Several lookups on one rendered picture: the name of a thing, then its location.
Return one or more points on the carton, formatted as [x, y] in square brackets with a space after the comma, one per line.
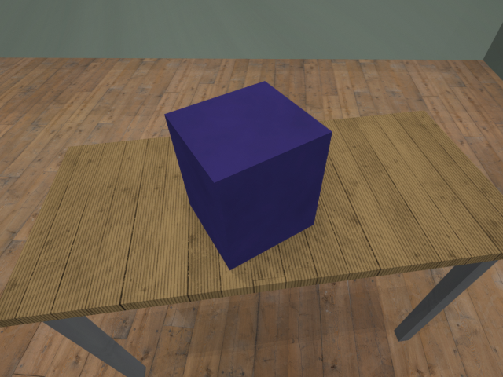
[253, 163]

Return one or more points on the table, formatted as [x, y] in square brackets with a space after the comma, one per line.
[116, 231]

